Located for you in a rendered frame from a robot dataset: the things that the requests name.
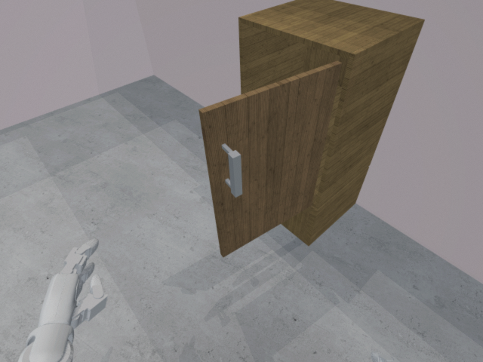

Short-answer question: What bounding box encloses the handle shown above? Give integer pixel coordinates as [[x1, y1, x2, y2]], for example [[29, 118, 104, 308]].
[[222, 143, 242, 198]]

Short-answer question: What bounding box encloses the left robot forearm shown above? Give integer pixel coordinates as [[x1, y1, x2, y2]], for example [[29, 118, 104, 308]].
[[18, 323, 74, 362]]

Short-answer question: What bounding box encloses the cupboard door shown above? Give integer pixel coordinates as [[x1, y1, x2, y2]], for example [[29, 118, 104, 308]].
[[199, 61, 342, 257]]

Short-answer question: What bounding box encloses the left robot hand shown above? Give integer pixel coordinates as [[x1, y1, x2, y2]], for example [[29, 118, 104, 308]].
[[38, 238, 108, 329]]

